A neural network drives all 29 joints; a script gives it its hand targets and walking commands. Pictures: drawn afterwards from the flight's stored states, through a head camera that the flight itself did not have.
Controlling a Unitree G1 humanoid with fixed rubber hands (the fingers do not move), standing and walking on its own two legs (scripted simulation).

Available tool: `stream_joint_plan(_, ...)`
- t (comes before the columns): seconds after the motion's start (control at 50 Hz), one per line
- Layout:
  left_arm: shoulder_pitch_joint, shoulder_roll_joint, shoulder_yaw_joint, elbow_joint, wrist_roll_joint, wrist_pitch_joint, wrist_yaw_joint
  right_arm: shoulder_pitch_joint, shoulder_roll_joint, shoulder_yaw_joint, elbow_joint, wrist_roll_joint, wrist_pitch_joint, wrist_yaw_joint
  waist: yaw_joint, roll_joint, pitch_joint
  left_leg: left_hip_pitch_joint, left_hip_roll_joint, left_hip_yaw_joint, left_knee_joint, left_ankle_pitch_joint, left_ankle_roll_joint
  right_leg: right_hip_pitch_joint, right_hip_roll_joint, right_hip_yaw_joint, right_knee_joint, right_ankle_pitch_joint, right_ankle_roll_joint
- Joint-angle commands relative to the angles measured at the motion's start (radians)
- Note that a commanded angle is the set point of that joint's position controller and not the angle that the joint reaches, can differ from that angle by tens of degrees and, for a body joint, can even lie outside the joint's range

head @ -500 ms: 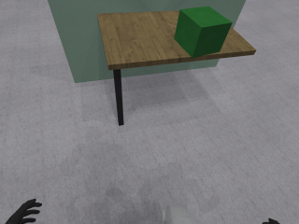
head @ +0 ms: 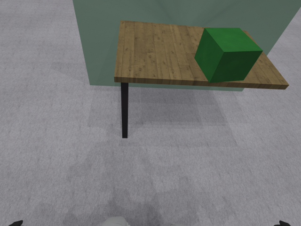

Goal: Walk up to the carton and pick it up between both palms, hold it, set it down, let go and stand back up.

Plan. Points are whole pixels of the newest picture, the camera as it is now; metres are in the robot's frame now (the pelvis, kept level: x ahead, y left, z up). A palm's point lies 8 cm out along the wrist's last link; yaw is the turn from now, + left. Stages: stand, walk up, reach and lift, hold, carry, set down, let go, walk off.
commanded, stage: walk up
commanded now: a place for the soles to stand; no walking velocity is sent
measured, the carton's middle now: (224, 54) +0.94 -0.31 -0.03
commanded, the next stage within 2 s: none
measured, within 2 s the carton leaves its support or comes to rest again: neither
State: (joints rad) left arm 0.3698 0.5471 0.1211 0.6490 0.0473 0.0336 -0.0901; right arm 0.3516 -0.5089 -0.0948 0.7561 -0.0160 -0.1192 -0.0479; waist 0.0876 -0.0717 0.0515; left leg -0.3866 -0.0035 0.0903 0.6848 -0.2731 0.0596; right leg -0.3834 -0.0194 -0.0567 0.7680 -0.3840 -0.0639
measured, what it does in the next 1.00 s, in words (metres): steps to the right: right foot, then left foot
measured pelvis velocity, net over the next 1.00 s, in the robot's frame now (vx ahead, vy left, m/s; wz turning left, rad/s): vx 0.18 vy -0.26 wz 0.06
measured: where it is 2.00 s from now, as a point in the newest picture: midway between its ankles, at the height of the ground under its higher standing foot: outside the picture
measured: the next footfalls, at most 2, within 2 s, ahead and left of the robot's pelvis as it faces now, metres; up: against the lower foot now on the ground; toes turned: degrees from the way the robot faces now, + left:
right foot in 0.40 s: +0.21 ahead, -0.29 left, +0.00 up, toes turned -2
left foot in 0.72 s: +0.28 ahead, -0.11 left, +0.00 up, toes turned +8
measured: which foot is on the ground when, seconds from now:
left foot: down 0.00-0.40, up 0.42-0.70, down 0.72-1.00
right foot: up 0.00-0.38, down 0.40-0.74, up 0.76-0.98, down 1.00-1.00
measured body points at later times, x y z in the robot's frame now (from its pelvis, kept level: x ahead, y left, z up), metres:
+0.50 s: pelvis +0.12 -0.15 +0.00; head +0.16 -0.14 +0.45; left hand +0.25 +0.19 -0.08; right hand +0.19 -0.53 -0.06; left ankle +0.07 +0.03 -0.66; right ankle +0.17 -0.29 -0.72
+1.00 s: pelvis +0.18 -0.26 +0.00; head +0.20 -0.23 +0.45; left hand +0.25 +0.08 -0.11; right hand +0.30 -0.60 -0.06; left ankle +0.24 -0.11 -0.71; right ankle +0.20 -0.41 -0.72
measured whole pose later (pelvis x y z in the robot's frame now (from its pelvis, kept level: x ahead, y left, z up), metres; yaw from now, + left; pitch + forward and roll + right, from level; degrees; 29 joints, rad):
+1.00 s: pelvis +0.18 -0.26 +0.00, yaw +4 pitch -3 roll -1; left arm 0.30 0.46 0.06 0.74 0.00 0.00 -0.02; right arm 0.24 -0.46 -0.07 0.77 -0.03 -0.05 -0.02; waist -0.01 -0.05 0.10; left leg -0.39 0.07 0.03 0.68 -0.24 -0.01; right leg -0.28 -0.04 0.02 0.66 -0.35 0.01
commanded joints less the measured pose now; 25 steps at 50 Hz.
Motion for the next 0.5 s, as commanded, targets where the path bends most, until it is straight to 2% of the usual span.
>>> stream_joint_plan(0.0, 0.033, 0.146, 0.021, -0.090, -0.007, 0.010, 0.008, 0.089, -0.337, -0.088, -0.050, -0.003, 0.000, -0.039, -0.080, 0.122, 0.003, 0.279, 0.444, -0.739, -0.483, -0.465, 0.053, -0.421, -0.010, 0.203, 0.347, -0.112, 0.035)
stream_joint_plan(0.02, 0.049, 0.182, 0.026, -0.050, 0.001, 0.017, 0.006, 0.039, -0.338, -0.081, -0.034, 0.005, -0.004, -0.044, -0.065, 0.107, 0.026, 0.176, 0.431, -0.700, -0.478, -0.476, 0.057, -0.352, -0.044, 0.227, 0.379, -0.069, 0.041)
stream_joint_plan(0.04, 0.037, 0.189, 0.036, -0.043, -0.002, 0.022, 0.005, -0.007, -0.281, -0.073, -0.031, 0.007, -0.002, -0.039, -0.039, 0.078, 0.081, 0.199, 0.356, -0.605, -0.452, -0.418, 0.065, -0.376, -0.047, 0.240, 0.368, -0.024, 0.055)
stream_joint_plan(0.06, 0.046, 0.172, 0.038, -0.026, -0.002, 0.016, 0.005, 0.000, -0.255, -0.061, -0.047, 0.009, -0.009, -0.035, -0.042, 0.109, 0.064, 0.194, 0.344, -0.506, -0.385, -0.264, 0.086, -0.347, -0.068, 0.214, 0.348, -0.002, 0.055)
stream_joint_plan(0.08, 0.025, 0.151, 0.044, -0.021, 0.006, 0.018, 0.002, 0.026, -0.230, -0.057, -0.037, 0.011, -0.011, -0.029, -0.043, 0.161, 0.112, 0.195, 0.270, -0.405, -0.372, -0.108, 0.071, -0.360, -0.065, 0.230, 0.322, 0.082, 0.064)
stream_joint_plan(0.1, 0.020, 0.144, 0.036, -0.017, 0.003, 0.014, 0.002, 0.068, -0.247, -0.059, -0.029, 0.014, -0.012, -0.028, -0.065, 0.205, 0.083, 0.160, 0.289, -0.344, -0.336, 0.059, 0.107, -0.308, -0.056, 0.208, 0.337, 0.064, 0.071)
stream_joint_plan(0.12, -0.012, 0.135, 0.043, -0.028, 0.007, 0.017, -0.001, 0.095, -0.232, -0.060, -0.023, 0.009, -0.013, -0.027, -0.069, 0.185, 0.110, 0.132, 0.293, -0.330, -0.319, 0.159, 0.134, -0.301, -0.051, 0.207, 0.356, 0.121, 0.071)
stream_joint_plan(0.14, -0.020, 0.125, 0.035, -0.042, 0.005, 0.015, -0.004, 0.112, -0.248, -0.070, -0.029, 0.012, -0.018, -0.023, -0.086, 0.242, 0.106, 0.151, 0.287, -0.290, -0.317, 0.177, 0.153, -0.289, -0.074, 0.181, 0.311, 0.122, 0.078)
stream_joint_plan(0.16, -0.062, 0.136, 0.040, -0.044, 0.002, 0.017, -0.013, 0.100, -0.248, -0.076, -0.027, 0.013, -0.013, -0.021, -0.096, 0.231, 0.084, 0.149, 0.256, -0.233, -0.281, 0.241, 0.127, -0.263, -0.081, 0.149, 0.259, 0.125, 0.074)
stream_joint_plan(0.18, -0.083, 0.110, 0.033, -0.057, -0.004, 0.010, -0.018, 0.105, -0.245, -0.064, -0.033, 0.006, -0.010, -0.019, -0.097, 0.266, 0.089, 0.162, 0.214, -0.186, -0.243, 0.370, 0.132, -0.283, -0.063, 0.104, 0.229, 0.114, 0.077)
stream_joint_plan(0.2, -0.080, 0.099, 0.037, -0.057, -0.011, 0.013, -0.025, 0.090, -0.240, -0.070, -0.041, 0.002, -0.008, -0.019, -0.087, 0.278, 0.073, 0.127, 0.213, -0.160, -0.258, 0.351, 0.130, -0.241, -0.064, 0.099, 0.213, 0.124, 0.073)
stream_joint_plan(0.22, -0.097, 0.082, 0.024, -0.072, -0.012, 0.015, -0.032, 0.114, -0.279, -0.078, -0.036, 0.005, -0.007, -0.020, -0.108, 0.328, 0.040, 0.183, 0.202, -0.126, -0.246, 0.354, 0.119, -0.241, -0.065, 0.075, 0.161, 0.142, 0.065)
stream_joint_plan(0.24, -0.121, 0.080, 0.022, -0.078, -0.010, 0.021, -0.038, 0.135, -0.274, -0.088, -0.030, 0.004, -0.006, -0.021, -0.120, 0.323, -0.004, 0.211, 0.207, -0.154, -0.214, 0.294, 0.118, -0.227, -0.056, 0.067, 0.136, 0.153, 0.053)
stream_joint_plan(0.26, -0.160, 0.086, 0.034, -0.095, -0.010, 0.010, -0.038, 0.163, -0.285, -0.087, -0.036, 0.017, -0.007, -0.023, -0.133, 0.238, -0.012, 0.175, 0.240, -0.166, -0.192, 0.286, 0.114, -0.162, -0.083, 0.084, 0.053, 0.178, 0.048)
stream_joint_plan(0.28, -0.189, 0.085, 0.031, -0.104, -0.017, 0.003, -0.040, 0.162, -0.291, -0.077, -0.044, 0.007, -0.010, -0.023, -0.135, 0.245, -0.053, 0.144, 0.236, -0.157, -0.201, 0.307, 0.104, -0.089, -0.082, 0.086, 0.005, 0.169, 0.039)
stream_joint_plan(0.3, -0.167, 0.097, 0.048, -0.102, -0.011, 0.010, -0.041, 0.127, -0.316, -0.086, -0.041, 0.004, -0.006, -0.025, -0.092, 0.281, -0.063, 0.101, 0.266, -0.178, -0.201, 0.215, 0.103, -0.018, -0.072, 0.076, 0.020, 0.136, 0.028)
stream_joint_plan(0.32, -0.157, 0.100, 0.044, -0.091, -0.011, 0.014, -0.040, 0.087, -0.323, -0.081, -0.053, -0.002, -0.003, -0.027, -0.088, 0.257, -0.035, 0.079, 0.264, -0.188, -0.182, 0.219, 0.123, -0.022, -0.058, 0.063, -0.007, 0.105, 0.033)
stream_joint_plan(0.34, -0.083, 0.093, 0.063, -0.064, -0.018, 0.019, -0.031, 0.030, -0.303, -0.087, -0.074, -0.001, 0.002, -0.031, -0.026, 0.244, -0.071, 0.095, 0.308, -0.218, -0.139, 0.208, 0.114, 0.043, -0.073, 0.062, -0.091, 0.047, 0.008)
stream_joint_plan(0.36, -0.026, 0.112, 0.066, -0.038, -0.019, 0.004, -0.029, 0.049, -0.291, -0.078, -0.073, -0.004, 0.006, -0.032, -0.013, 0.160, -0.095, 0.042, 0.251, -0.118, -0.036, 0.187, 0.084, 0.164, -0.060, 0.019, -0.155, 0.124, 0.022)
stream_joint_plan(0.38, 0.074, 0.139, 0.080, -0.013, -0.017, -0.008, -0.012, 0.041, -0.238, -0.052, -0.068, -0.013, 0.012, -0.033, 0.055, 0.056, -0.121, 0.009, 0.183, -0.086, 0.226, 0.218, 0.070, 0.285, -0.020, 0.031, -0.246, 0.107, 0.010)
stream_joint_plan(0.4, 0.111, 0.175, 0.087, 0.000, 0.000, -0.023, -0.001, 0.117, -0.154, -0.030, -0.058, -0.005, 0.013, -0.028, 0.078, -0.149, -0.131, -0.156, 0.105, -0.055, 0.464, -0.011, -0.009, 0.411, -0.090, 0.178, -0.306, 0.133, 0.011)
stream_joint_plan(0.42, 0.089, 0.252, 0.088, -0.029, 0.002, -0.031, 0.008, 0.143, -0.100, -0.011, -0.076, 0.018, 0.017, -0.037, 0.042, -0.375, -0.131, -0.350, -0.030, -0.056, 0.554, -0.366, -0.042, 0.428, -0.306, 0.561, -0.408, 0.195, -0.101)
stream_joint_plan(0.44, 0.007, 0.258, 0.087, -0.031, -0.012, -0.022, 0.010, 0.107, -0.184, -0.021, -0.040, 0.021, 0.024, -0.055, 0.006, -0.238, -0.083, -0.329, 0.011, -0.102, 0.582, -0.382, -0.045, 0.314, -0.366, 0.660, -0.444, 0.112, -0.227)
stream_joint_plan(0.46, -0.009, 0.246, 0.086, -0.041, -0.028, -0.020, 0.013, 0.067, -0.214, -0.036, -0.022, 0.018, 0.018, -0.056, 0.005, -0.201, -0.013, -0.282, 0.058, -0.081, 0.546, -0.376, -0.051, 0.234, -0.350, 0.573, -0.386, 0.226, -0.257)
stream_joint_plan(0.48, -0.063, 0.203, 0.074, -0.048, -0.036, -0.015, 0.010, 0.086, -0.235, -0.028, 0.000, 0.020, 0.015, -0.047, -0.038, -0.134, 0.007, -0.241, 0.092, -0.089, 0.426, -0.353, -0.060, 0.229, -0.275, 0.386, -0.319, 0.333, -0.211)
